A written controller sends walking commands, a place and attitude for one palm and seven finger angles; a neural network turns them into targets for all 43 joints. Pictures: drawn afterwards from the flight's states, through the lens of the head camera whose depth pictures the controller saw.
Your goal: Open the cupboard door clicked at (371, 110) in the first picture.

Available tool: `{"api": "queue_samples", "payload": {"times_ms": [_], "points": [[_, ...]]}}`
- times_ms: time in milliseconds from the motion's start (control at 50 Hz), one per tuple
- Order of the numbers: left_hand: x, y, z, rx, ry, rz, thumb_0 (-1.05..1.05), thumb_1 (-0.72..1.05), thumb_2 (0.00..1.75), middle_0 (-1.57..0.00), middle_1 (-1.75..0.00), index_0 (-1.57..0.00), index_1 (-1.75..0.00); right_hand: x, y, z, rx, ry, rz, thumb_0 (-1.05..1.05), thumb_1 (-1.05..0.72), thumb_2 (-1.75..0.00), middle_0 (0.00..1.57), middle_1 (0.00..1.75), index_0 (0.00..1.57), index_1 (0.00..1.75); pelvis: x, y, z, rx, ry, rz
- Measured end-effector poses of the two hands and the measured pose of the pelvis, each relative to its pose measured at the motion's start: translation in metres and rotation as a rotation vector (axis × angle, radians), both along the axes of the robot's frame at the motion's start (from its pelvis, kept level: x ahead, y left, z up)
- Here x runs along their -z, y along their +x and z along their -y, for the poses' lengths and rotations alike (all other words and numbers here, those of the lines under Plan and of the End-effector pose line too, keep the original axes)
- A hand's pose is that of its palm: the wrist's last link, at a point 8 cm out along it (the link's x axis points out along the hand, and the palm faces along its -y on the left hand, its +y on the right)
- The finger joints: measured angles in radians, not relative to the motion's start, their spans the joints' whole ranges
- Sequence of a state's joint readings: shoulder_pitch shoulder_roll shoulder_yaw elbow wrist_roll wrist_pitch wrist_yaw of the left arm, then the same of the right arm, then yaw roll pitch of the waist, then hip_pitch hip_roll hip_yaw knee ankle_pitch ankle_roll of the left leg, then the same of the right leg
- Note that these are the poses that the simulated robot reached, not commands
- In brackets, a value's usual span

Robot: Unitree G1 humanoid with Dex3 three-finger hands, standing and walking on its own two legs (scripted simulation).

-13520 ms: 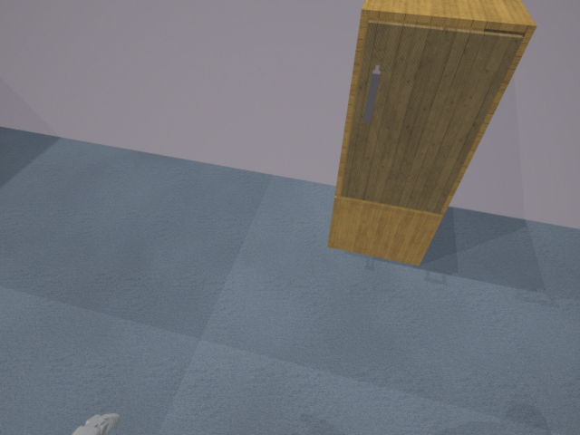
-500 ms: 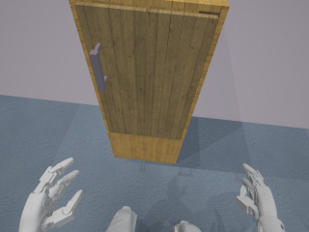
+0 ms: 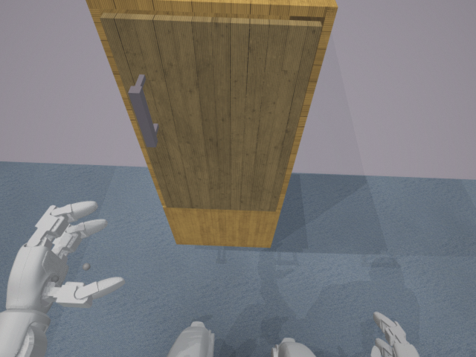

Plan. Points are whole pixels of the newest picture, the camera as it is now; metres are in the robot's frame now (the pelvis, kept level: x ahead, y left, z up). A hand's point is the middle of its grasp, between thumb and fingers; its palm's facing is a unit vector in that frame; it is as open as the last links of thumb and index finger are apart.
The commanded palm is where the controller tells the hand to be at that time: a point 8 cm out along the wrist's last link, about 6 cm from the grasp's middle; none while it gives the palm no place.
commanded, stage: raise the hand with hooked fingers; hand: left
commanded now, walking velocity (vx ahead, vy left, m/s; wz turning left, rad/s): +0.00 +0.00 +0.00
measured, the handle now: (146, 112) +0.55 +0.21 +0.08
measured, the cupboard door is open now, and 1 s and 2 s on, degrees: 0 0 0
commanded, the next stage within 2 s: move the hooked fingers beside the handle in 1.12 s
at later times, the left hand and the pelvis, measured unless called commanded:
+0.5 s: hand (61, 231) +0.28 +0.27 +0.09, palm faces +0.02 -1.00 -0.05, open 13.9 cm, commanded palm +0.26 +0.32 +0.09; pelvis +0.01 +0.01 +0.02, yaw +0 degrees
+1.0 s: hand (71, 216) +0.30 +0.26 +0.10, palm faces +0.03 -1.00 -0.05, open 14.0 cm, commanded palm +0.27 +0.31 +0.10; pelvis +0.01 +0.00 +0.03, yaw +0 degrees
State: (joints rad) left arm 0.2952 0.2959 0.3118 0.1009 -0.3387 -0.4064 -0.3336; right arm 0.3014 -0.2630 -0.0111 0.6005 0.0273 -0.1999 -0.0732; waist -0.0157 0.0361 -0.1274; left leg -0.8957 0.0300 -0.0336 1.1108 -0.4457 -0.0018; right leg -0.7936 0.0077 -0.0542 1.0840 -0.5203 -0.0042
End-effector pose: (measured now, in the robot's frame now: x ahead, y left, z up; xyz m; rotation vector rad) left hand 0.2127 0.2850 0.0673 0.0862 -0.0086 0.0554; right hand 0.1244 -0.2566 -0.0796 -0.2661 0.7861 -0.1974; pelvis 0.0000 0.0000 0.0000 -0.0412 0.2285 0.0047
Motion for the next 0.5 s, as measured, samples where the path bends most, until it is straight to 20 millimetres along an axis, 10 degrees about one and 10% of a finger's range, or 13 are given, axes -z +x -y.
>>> {"api": "queue_samples", "payload": {"times_ms": [500], "points": [[-0.024,0.041,-0.040,0.034,-0.036,-0.027,-0.01,-0.49,0.31,-0.30,-1.19,-0.30,-1.19,-0.037,0.039,-0.033,-0.091,0.013,0.099,0.01,-0.90,-0.90,0.20,0.30,0.20,0.30,-0.021,0.007,-0.010,-0.005,-0.010,0.048]]}}
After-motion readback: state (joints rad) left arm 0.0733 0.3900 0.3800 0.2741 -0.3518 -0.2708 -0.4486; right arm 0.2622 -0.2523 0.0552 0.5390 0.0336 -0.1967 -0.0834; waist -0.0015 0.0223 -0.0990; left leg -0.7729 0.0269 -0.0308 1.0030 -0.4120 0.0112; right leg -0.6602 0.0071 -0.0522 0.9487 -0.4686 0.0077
